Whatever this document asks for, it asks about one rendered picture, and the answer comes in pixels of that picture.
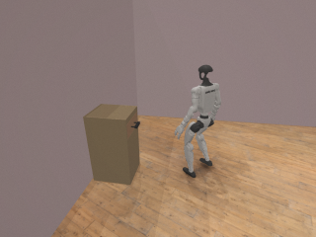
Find left robot shin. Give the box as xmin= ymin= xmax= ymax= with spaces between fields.
xmin=184 ymin=145 xmax=194 ymax=172

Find handle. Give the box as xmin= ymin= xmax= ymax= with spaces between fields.
xmin=131 ymin=121 xmax=140 ymax=128

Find robot right forearm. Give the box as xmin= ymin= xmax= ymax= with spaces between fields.
xmin=210 ymin=104 xmax=221 ymax=117

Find robot left forearm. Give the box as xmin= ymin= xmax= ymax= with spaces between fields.
xmin=180 ymin=107 xmax=195 ymax=128

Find left robot upper arm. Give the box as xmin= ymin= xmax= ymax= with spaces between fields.
xmin=191 ymin=86 xmax=201 ymax=113

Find drawer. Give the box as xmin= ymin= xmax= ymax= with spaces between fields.
xmin=126 ymin=113 xmax=137 ymax=138

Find cabinet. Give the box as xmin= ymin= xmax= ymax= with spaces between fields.
xmin=83 ymin=104 xmax=140 ymax=185

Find left robot thigh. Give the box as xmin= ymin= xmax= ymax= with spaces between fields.
xmin=184 ymin=121 xmax=201 ymax=152

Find right robot upper arm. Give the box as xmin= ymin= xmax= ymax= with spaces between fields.
xmin=213 ymin=83 xmax=221 ymax=106

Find robot left hand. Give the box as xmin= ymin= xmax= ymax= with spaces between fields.
xmin=174 ymin=125 xmax=185 ymax=139

